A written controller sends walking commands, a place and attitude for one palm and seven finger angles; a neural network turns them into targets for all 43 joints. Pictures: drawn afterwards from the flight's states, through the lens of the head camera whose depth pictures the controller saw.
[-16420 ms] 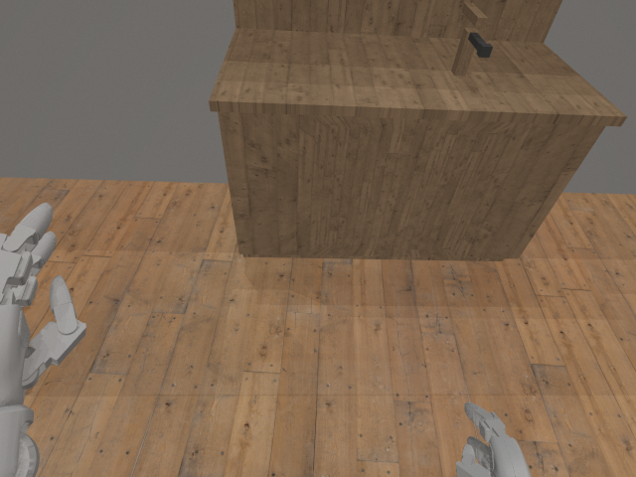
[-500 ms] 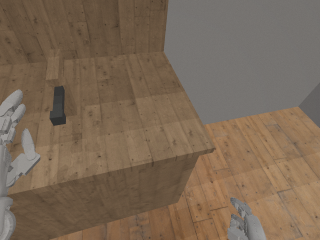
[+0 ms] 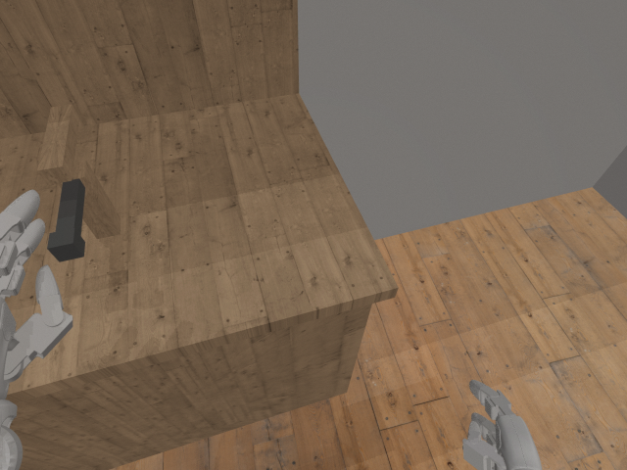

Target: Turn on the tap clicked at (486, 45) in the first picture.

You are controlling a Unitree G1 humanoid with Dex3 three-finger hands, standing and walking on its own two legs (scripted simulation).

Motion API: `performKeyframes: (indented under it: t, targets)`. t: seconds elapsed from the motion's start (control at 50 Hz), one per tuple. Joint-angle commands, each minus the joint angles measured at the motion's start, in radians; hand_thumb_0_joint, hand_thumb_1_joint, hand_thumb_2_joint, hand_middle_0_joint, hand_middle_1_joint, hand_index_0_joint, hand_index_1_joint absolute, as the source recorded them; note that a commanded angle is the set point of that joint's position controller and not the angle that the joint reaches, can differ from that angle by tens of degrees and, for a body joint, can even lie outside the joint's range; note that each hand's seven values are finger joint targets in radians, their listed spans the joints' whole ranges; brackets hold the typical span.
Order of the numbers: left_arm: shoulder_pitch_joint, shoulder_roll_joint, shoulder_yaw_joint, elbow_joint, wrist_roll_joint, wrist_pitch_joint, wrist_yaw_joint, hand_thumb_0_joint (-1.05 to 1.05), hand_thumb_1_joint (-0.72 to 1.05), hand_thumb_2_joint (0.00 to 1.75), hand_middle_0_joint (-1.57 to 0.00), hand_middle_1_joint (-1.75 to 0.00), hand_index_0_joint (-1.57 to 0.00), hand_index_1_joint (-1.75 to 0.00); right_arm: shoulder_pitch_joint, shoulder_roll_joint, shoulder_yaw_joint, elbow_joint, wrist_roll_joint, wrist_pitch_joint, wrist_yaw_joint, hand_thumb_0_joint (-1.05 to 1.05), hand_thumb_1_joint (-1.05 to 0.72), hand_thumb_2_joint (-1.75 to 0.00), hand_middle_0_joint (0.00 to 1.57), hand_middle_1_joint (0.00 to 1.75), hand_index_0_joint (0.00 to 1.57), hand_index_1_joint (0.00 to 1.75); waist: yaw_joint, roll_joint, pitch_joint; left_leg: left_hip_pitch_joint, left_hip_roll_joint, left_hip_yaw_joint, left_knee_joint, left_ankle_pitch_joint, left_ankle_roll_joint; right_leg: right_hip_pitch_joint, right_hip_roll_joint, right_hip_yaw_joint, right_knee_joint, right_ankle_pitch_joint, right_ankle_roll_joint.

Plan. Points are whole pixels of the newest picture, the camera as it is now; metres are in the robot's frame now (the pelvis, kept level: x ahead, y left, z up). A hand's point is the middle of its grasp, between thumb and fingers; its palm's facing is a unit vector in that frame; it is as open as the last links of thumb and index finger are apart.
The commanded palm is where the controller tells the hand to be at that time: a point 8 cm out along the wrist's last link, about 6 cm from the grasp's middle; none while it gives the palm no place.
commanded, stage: come to a stop and stand still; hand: left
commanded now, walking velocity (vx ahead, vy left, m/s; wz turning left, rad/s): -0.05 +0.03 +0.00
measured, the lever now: (67, 245) +0.34 +0.33 +0.10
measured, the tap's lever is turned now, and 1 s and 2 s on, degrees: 0 0 0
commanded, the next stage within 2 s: look again from close up in 1.02 s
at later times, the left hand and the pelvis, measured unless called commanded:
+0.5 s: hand (40, 346) +0.20 +0.27 +0.13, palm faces +0.19 -0.88 -0.43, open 7.4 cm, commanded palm +0.15 +0.32 +0.18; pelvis -0.03 +0.05 +0.00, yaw -3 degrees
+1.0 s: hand (6, 311) +0.22 +0.30 +0.16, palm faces +0.33 -0.86 -0.39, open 7.4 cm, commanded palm +0.16 +0.33 +0.18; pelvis +0.00 +0.05 +0.00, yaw -1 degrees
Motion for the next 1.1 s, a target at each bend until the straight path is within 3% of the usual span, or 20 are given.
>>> performKeyframes:
  t: [0.0,0.12,0.14,0.16,0.18,0.26,0.3,0.34,0.36,0.4,0.42,0.46,0.48,0.52,0.68,0.76,0.8,0.86,0.96,1.08]
  targets:
    - [-0.008,0.166,0.132,-0.178,-0.006,-0.053,0.027,0.00,0.90,0.90,-0.20,-0.30,-0.20,-0.30,-0.078,-0.091,-0.038,-0.159,0.003,-0.042,-0.015,0.00,-0.90,-0.90,0.20,0.30,0.20,0.30,0.020,-0.089,-0.197,-0.018,0.016,-0.024,-0.005,0.203,0.011,0.145,-0.237,0.208,-0.065,0.326,0.006]
    - [-0.052,0.156,0.106,-0.227,0.003,-0.053,0.031,0.00,0.90,0.90,-0.20,-0.30,-0.20,-0.30,-0.085,-0.100,-0.039,-0.151,0.000,-0.046,-0.025,0.00,-0.90,-0.90,0.20,0.30,0.20,0.30,0.021,-0.022,-0.209,0.023,0.056,-0.057,-0.083,0.232,0.026,0.130,-0.175,0.160,-0.048,0.194,0.029]
    - [-1.060,0.957,0.679,-0.442,0.155,-0.161,0.028,0.00,0.90,0.90,-0.20,-0.30,-0.20,-0.30,0.088,-0.104,-0.039,-0.110,-0.042,-0.108,-0.023,0.00,-0.90,-0.90,0.20,0.30,0.20,0.30,0.048,-0.115,-0.056,-0.131,0.014,0.038,0.040,0.255,0.021,0.018,-0.132,0.183,-0.119,0.296,0.117]
    - [-0.769,0.553,0.411,0.007,0.052,-0.116,0.004,0.00,0.90,0.90,-0.20,-0.30,-0.20,-0.30,-0.017,-0.059,-0.034,-0.025,0.013,-0.093,-0.020,0.00,-0.90,-0.90,0.20,0.30,0.20,0.30,0.020,0.072,-0.105,-0.024,0.065,-0.012,-0.010,0.245,0.008,-0.021,-0.253,0.171,-0.043,0.211,-0.030]
    - [-0.540,0.370,0.273,-0.064,0.034,-0.107,-0.008,0.00,0.90,0.90,-0.20,-0.30,-0.20,-0.30,-0.036,-0.075,-0.038,-0.082,-0.006,-0.089,0.001,0.00,-0.90,-0.90,0.20,0.30,0.20,0.30,0.031,0.083,-0.139,0.042,0.034,-0.017,-0.042,0.269,-0.003,0.032,-0.187,0.216,-0.007,0.306,-0.029]
    - [-0.187,0.062,0.007,-0.022,-0.002,-0.094,-0.052,0.00,0.90,0.90,-0.20,-0.30,-0.20,-0.30,-0.036,-0.092,-0.047,-0.115,0.019,-0.107,0.059,0.00,-0.90,-0.90,0.20,0.30,0.20,0.30,0.046,0.124,-0.256,0.086,0.059,-0.017,-0.075,0.275,0.029,0.102,-0.151,0.164,0.031,0.237,0.044]
    - [-0.098,0.074,-0.010,-0.133,0.010,-0.088,-0.052,0.00,0.90,0.90,-0.20,-0.30,-0.20,-0.30,-0.042,-0.101,-0.043,-0.149,0.018,-0.095,0.072,0.00,-0.90,-0.90,0.20,0.30,0.20,0.30,0.049,0.098,-0.210,-0.009,0.092,-0.042,-0.124,0.225,0.038,0.123,-0.127,0.115,0.053,0.144,0.042]
    - [-0.075,0.141,0.061,-0.154,0.022,-0.087,-0.038,0.00,0.90,0.90,-0.20,-0.30,-0.20,-0.30,-0.067,-0.100,-0.034,-0.165,0.017,-0.089,0.065,0.00,-0.90,-0.90,0.20,0.30,0.20,0.30,0.053,-0.010,-0.152,-0.103,0.096,-0.053,-0.174,0.087,0.034,0.131,-0.111,0.091,0.047,0.050,0.041]
    - [-0.061,0.220,0.153,-0.143,0.027,-0.086,-0.020,0.00,0.90,0.90,-0.20,-0.30,-0.20,-0.30,-0.083,-0.108,-0.033,-0.162,0.016,-0.081,0.057,0.00,-0.90,-0.90,0.20,0.30,0.20,0.30,0.056,-0.015,-0.143,-0.106,0.096,-0.051,-0.191,0.050,0.032,0.123,-0.102,0.080,0.048,0.022,0.042]
    - [-0.099,0.244,0.205,-0.145,0.024,-0.098,-0.019,0.00,0.90,0.90,-0.20,-0.30,-0.20,-0.30,-0.089,-0.096,-0.022,-0.189,0.010,-0.073,0.036,0.00,-0.90,-0.90,0.20,0.30,0.20,0.30,0.049,-0.090,-0.110,-0.165,0.098,-0.077,-0.216,-0.034,0.034,0.131,-0.099,0.064,0.044,-0.017,0.046]
    - [-0.124,0.255,0.230,-0.150,0.020,-0.107,-0.020,0.00,0.90,0.90,-0.20,-0.30,-0.20,-0.30,-0.090,-0.093,-0.021,-0.193,0.010,-0.074,0.026,0.00,-0.90,-0.90,0.20,0.30,0.20,0.30,0.043,-0.090,-0.104,-0.172,0.100,-0.081,-0.222,-0.059,0.037,0.132,-0.097,0.069,0.047,-0.024,0.046]
    - [-0.226,0.307,0.268,-0.215,0.025,-0.118,-0.015,0.00,0.90,0.90,-0.20,-0.30,-0.20,-0.30,-0.096,-0.100,-0.016,-0.197,0.007,-0.074,0.011,0.00,-0.90,-0.90,0.20,0.30,0.20,0.30,0.036,0.024,-0.090,-0.209,0.116,-0.107,-0.261,-0.139,0.048,0.157,-0.086,0.073,0.088,-0.019,0.050]
    - [-0.252,0.253,0.222,-0.200,0.025,-0.124,-0.021,0.00,0.90,0.90,-0.20,-0.30,-0.20,-0.30,-0.088,-0.091,-0.017,-0.193,0.005,-0.079,0.008,0.00,-0.90,-0.90,0.20,0.30,0.20,0.30,0.034,0.092,-0.096,-0.222,0.125,-0.108,-0.266,-0.155,0.054,0.174,-0.086,0.062,0.106,0.002,0.049]
    - [-0.296,0.248,0.198,-0.205,0.035,-0.131,-0.028,0.00,0.90,0.90,-0.20,-0.30,-0.20,-0.30,-0.072,-0.091,-0.015,-0.190,0.001,-0.098,0.013,0.00,-0.90,-0.90,0.20,0.30,0.20,0.30,0.040,0.180,-0.113,-0.214,0.120,-0.094,-0.248,-0.141,0.057,0.203,-0.088,0.063,0.104,0.034,0.046]
    - [-0.209,0.076,0.016,-0.128,0.046,-0.109,-0.034,0.00,0.90,0.90,-0.20,-0.30,-0.20,-0.30,-0.027,-0.099,-0.022,-0.132,-0.005,-0.120,0.035,0.00,-0.90,-0.90,0.20,0.30,0.20,0.30,0.028,0.067,-0.140,0.004,0.076,-0.060,-0.140,0.226,-0.020,0.067,-0.099,0.075,0.033,0.137,0.030]
    - [-0.204,0.172,0.117,-0.107,0.052,-0.104,-0.022,0.00,0.90,0.90,-0.20,-0.30,-0.20,-0.30,-0.051,-0.098,-0.023,-0.140,-0.002,-0.088,0.029,0.00,-0.90,-0.90,0.20,0.30,0.20,0.30,0.033,0.049,-0.131,-0.007,0.084,-0.059,-0.145,0.334,-0.042,0.078,-0.091,0.054,0.054,0.158,0.036]
    - [-0.199,0.159,0.110,-0.117,0.039,-0.106,-0.029,0.00,0.90,0.90,-0.20,-0.30,-0.20,-0.30,-0.052,-0.094,-0.023,-0.161,-0.004,-0.071,0.023,0.00,-0.90,-0.90,0.20,0.30,0.20,0.30,0.030,0.020,-0.145,-0.015,0.081,-0.063,-0.126,0.382,-0.043,0.104,-0.098,0.054,0.044,0.191,0.033]
    - [-0.206,0.213,0.157,-0.207,0.035,-0.113,-0.028,0.00,0.90,0.90,-0.20,-0.30,-0.20,-0.30,-0.076,-0.089,-0.019,-0.176,-0.002,-0.064,0.019,0.00,-0.90,-0.90,0.20,0.30,0.20,0.30,0.030,0.083,-0.179,0.014,0.077,-0.053,-0.116,0.466,-0.054,0.119,-0.098,0.048,0.064,0.223,0.030]
    - [-0.152,0.194,0.137,-0.279,0.027,-0.108,-0.028,0.00,0.90,0.90,-0.20,-0.30,-0.20,-0.30,-0.073,-0.085,-0.018,-0.185,-0.007,-0.067,0.022,0.00,-0.90,-0.90,0.20,0.30,0.20,0.30,0.031,0.129,-0.229,0.077,0.084,-0.044,-0.081,0.566,-0.051,0.119,-0.101,0.043,0.054,0.229,0.027]
    - [-0.119,0.133,0.092,-0.142,0.020,-0.081,-0.023,0.00,0.90,0.90,-0.20,-0.30,-0.20,-0.30,-0.045,-0.097,-0.021,-0.162,-0.008,-0.051,0.013,0.00,-0.90,-0.90,0.20,0.30,0.20,0.30,0.024,0.039,-0.196,0.031,0.070,-0.039,-0.084,0.422,-0.041,0.125,-0.118,0.074,0.012,0.287,0.021]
